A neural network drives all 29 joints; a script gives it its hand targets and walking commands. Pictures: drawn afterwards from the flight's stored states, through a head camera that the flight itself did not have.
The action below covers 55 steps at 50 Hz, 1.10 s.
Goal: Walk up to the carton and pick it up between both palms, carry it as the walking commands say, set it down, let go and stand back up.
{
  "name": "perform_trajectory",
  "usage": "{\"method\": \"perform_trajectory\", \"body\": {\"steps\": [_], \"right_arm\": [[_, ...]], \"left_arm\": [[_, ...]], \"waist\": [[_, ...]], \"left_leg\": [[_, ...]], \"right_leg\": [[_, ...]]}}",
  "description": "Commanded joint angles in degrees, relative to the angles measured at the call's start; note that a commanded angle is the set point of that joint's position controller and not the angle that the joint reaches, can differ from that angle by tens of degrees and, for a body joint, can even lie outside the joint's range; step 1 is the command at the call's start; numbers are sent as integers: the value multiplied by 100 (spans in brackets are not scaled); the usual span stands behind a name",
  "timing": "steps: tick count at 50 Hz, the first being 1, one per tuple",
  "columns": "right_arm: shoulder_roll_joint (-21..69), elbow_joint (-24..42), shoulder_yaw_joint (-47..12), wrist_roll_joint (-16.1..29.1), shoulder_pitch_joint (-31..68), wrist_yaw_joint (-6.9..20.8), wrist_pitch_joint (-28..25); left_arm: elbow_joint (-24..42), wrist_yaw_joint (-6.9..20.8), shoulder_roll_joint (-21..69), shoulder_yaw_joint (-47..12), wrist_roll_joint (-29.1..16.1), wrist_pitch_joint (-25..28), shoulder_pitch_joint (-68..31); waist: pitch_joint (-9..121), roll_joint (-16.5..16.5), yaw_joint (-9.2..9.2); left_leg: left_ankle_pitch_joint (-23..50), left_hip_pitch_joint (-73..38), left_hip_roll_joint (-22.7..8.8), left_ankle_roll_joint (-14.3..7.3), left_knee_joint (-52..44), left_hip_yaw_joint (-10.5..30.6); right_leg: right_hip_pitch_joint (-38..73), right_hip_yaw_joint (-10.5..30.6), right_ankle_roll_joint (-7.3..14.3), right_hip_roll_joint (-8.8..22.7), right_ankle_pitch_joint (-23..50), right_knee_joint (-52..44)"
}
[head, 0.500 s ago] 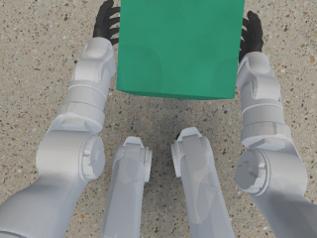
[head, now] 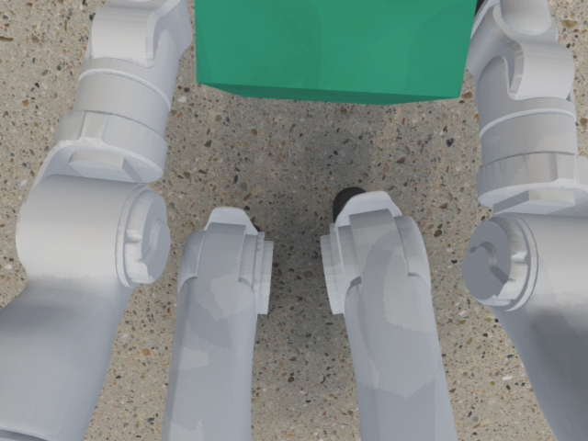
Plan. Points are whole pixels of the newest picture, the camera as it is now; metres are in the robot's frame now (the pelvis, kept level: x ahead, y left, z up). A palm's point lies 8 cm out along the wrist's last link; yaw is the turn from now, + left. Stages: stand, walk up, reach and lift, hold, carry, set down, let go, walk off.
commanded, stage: set down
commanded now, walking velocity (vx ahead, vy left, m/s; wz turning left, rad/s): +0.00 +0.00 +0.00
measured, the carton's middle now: out of the picture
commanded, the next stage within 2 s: none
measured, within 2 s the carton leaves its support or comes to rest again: rests again in 0.38 s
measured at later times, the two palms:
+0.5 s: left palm out of the picture +0.56 +0.08 -0.19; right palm out of the picture +0.51 -0.23 -0.19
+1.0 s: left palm out of the picture +0.57 +0.08 -0.19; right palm out of the picture +0.51 -0.23 -0.19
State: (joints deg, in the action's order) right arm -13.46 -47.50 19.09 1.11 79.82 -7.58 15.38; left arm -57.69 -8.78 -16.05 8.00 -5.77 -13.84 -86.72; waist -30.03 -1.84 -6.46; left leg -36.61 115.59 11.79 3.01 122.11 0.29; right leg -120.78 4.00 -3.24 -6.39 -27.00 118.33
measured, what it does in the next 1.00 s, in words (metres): stands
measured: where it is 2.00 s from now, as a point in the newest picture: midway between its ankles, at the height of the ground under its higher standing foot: (302, 277)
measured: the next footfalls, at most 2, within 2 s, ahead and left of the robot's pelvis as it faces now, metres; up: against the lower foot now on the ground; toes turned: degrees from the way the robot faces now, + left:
none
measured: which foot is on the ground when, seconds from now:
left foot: down 0.00-1.00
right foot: down 0.00-1.00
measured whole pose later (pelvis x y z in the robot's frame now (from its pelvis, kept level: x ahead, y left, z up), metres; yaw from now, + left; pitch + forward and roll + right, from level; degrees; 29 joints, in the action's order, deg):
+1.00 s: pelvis +0.02 +0.00 -0.02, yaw +1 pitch +36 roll -1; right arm -12.0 -52.9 24.6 -3.6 75.2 -4.3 12.1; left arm -65.1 -9.5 -13.2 7.9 -2.8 -9.8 -84.8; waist -19.4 -3.2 -7.0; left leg -36.5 126.0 11.2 1.5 125.9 0.4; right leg -128.9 0.8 -1.8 -1.7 -29.4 121.8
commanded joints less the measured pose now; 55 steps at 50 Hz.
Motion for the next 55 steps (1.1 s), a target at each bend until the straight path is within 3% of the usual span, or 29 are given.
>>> {"method": "perform_trajectory", "body": {"steps": [1, 3, 4, 6, 8, 9, 11, 12, 15, 18, 24, 27, 30, 32, 33, 34, 36, 38, 39, 41, 42, 43, 44, 45, 46, 49, 52, 54, 55], "right_arm": [[4984, 1724, -2555, 667, 4520, 1298, -454], [4929, 832, -2255, 606, 4047, 1348, -290], [5181, 740, -2154, 514, 3874, 1435, -283], [4813, 827, -2054, 476, 3958, 1489, -350], [5027, 801, -1957, 467, 3964, 1610, -328], [4881, 887, -1966, 368, 4190, 1595, -324], [5100, 1104, -2102, 420, 4126, 1607, -296], [4760, 1153, -2028, 488, 4362, 1603, -319], [4837, 877, -1926, 295, 4071, 1649, -284], [4757, 1262, -2050, 587, 4434, 1728, -390], [4474, 902, -1854, 374, 4219, 1657, -449], [4607, 769, -1966, 552, 4014, 1746, -369], [4659, 756, -1823, 357, 4137, 1781, -405], [4629, 538, -1692, 356, 3918, 1821, -395], [4589, 681, -1592, 334, 3912, 1870, -400], [4557, 332, -1448, 304, 3609, 1870, -360], [4479, 1080, -1739, 364, 4367, 1913, -460], [4482, 165, -1559, 313, 3704, 1916, -362], [4547, -108, -1426, 103, 3533, 1925, -322], [4475, 975, -1687, 346, 4092, 2003, -521], [4392, 365, -1505, 171, 3861, 1979, -445], [4412, 805, -1610, 250, 3926, 1969, -515], [4337, 213, -1368, 116, 3624, 1967, -408], [4596, 263, -1469, 45, 3410, 1973, -473], [4370, 577, -1454, 5, 3491, 1963, -526], [4429, 311, -1407, 56, 3370, 1932, -565], [4205, 182, -1402, -6, 3254, 1864, -580], [4504, -29, -1277, -43, 2956, 1923, -491], [4478, 20, -1130, -122, 2786, 1901, -556]], "left_arm": [[1621, 1142, 5815, -1784, -571, 394, -3816], [1666, 1155, 5462, -1733, -408, 401, -3944], [1962, 1194, 5450, -1654, -467, 503, -4343], [1280, 1198, 5608, -1694, -377, 403, -3695], [1341, 1207, 5515, -1456, -196, 402, -3840], [1109, 1239, 5735, -1451, -242, 348, -3778], [1647, 1256, 5730, -1551, -346, 433, -4240], [1414, 1246, 5700, -1606, -378, 369, -3952], [1570, 1223, 5690, -1721, -543, 443, -4315], [1312, 1207, 5645, -1500, -177, 378, -3759], [1697, 1171, 5814, -1929, -615, 508, -4317], [1629, 1156, 5646, -1858, -501, 490, -4080], [1243, 1171, 5725, -1804, -446, 481, -3848], [1352, 1209, 5683, -1901, -365, 453, -4090], [1377, 1227, 5592, -1739, -387, 485, -3982], [1431, 1223, 5568, -1997, -617, 498, -4196], [1362, 1206, 5701, -1832, -576, 510, -4005], [902, 1258, 5782, -1545, -251, 448, -3643], [476, 1265, 5475, -1313, -239, 457, -3563], [759, 1327, 5729, -1456, -186, 499, -3333], [465, 1307, 5689, -1380, -163, 464, -3336], [782, 1295, 5622, -1436, -349, 535, -3508], [473, 1301, 5494, -1362, -242, 490, -3434], [379, 1331, 5518, -1282, -74, 551, -3132], [516, 1350, 5732, -1323, -202, 539, -3157], [336, 1380, 5581, -1181, -8, 592, -2837], [256, 1376, 5668, -1254, 35, 630, -2881], [142, 1413, 5290, -1146, 145, 585, -2593], [166, 1418, 5529, -1112, 162, 620, -2494]], "waist": [[11222, 227, -253], [10590, -87, -247], [10756, 131, -323], [10263, -251, -396], [10131, -392, -147], [9833, -346, -396], [10478, -135, -207], [10338, -433, -400], [10219, -144, -646], [10285, -336, -328], [10376, -453, -859], [10218, -492, -511], [10082, -214, -628], [9458, -549, -731], [9554, -540, -571], [9617, -644, -856], [9754, -424, -679], [9154, -669, -613], [8552, -123, -708], [9118, -522, -491], [8757, -498, -615], [8892, -130, -648], [8176, -465, -728], [8022, -293, -553], [8339, -316, -753], [7737, -555, -444], [7575, -443, -705], [7319, -279, -493], [7259, -580, -475]], "left_leg": [[1697, -2278, -45, -368, -960, -397], [1681, -2117, -129, -358, -882, -285], [1517, -2141, -161, -338, -1007, -253], [1531, -2057, -136, -329, -930, -289], [1592, -1983, -170, -314, -1024, -183], [1625, -1901, -174, -309, -902, -206], [1742, -1850, -130, -289, -745, -396], [1775, -1957, -155, -322, -791, -264], [1593, -2106, -112, -318, -804, -226], [1652, -2157, -144, -346, -883, -173], [1786, -2106, -126, -203, -649, -268], [1916, -2287, -144, -258, -738, -129], [1604, -2186, -128, -250, -738, -153], [1450, -1677, -157, -263, -719, -136], [1738, -1988, -49, -266, -846, -136], [1684, -2216, -162, -241, -776, -57], [1843, -2248, -160, -313, -725, 44], [1482, -1751, -145, -200, -737, -189], [1264, -1385, -191, -271, -831, -131], [1869, -1726, -110, -328, -667, -24], [1570, -1532, -73, -247, -686, -185], [1572, -1544, -161, -382, -727, -25], [1445, -1193, -124, -312, -681, -102], [1363, -972, -112, -326, -699, -145], [1701, -1023, -140, -305, -561, -151], [1588, -636, -81, -290, -636, -134], [1373, -399, -120, -313, -603, -137], [1208, -389, -127, -385, -666, -23], [1421, -304, -130, -341, -631, -140]], "right_leg": [[5573, -792, 105, 18, 2365, -526], [4919, -760, 131, 39, 2240, -445], [4921, -779, 146, 72, 2168, -435], [4296, -878, 166, -2, 2000, -386], [4069, -756, 216, 52, 2031, -403], [3970, -779, 222, 50, 2012, -361], [4619, -623, 247, -5, 2237, -467], [4401, -672, 234, 74, 2232, -404], [4153, -785, 239, 85, 1975, -374], [4115, -796, 159, 110, 2071, -333], [4239, -803, 248, 117, 2225, -249], [3846, -735, 235, 147, 2214, -201], [3689, -876, 227, 166, 1931, -194], [3426, -757, 311, 183, 1934, -208], [3293, -814, 268, 143, 1992, -242], [3167, -836, 298, 237, 1949, -174], [2965, -861, 269, 268, 1850, -48], [3405, -699, 284, 223, 1756, -258], [3140, -821, 205, 260, 1585, -248], [3075, -793, 237, 183, 2079, -9], [3181, -734, 276, 208, 1809, -255], [2926, -787, 275, 232, 1861, -147], [2952, -685, 292, 211, 1729, -235], [2697, -746, 231, 224, 1754, -157], [2888, -744, 297, 177, 2048, -153], [2625, -567, 296, 217, 2040, -205], [2666, -604, 289, 192, 1872, -192], [2468, -560, 254, 218, 1656, -271], [2379, -507, 331, 121, 1809, -271]]}}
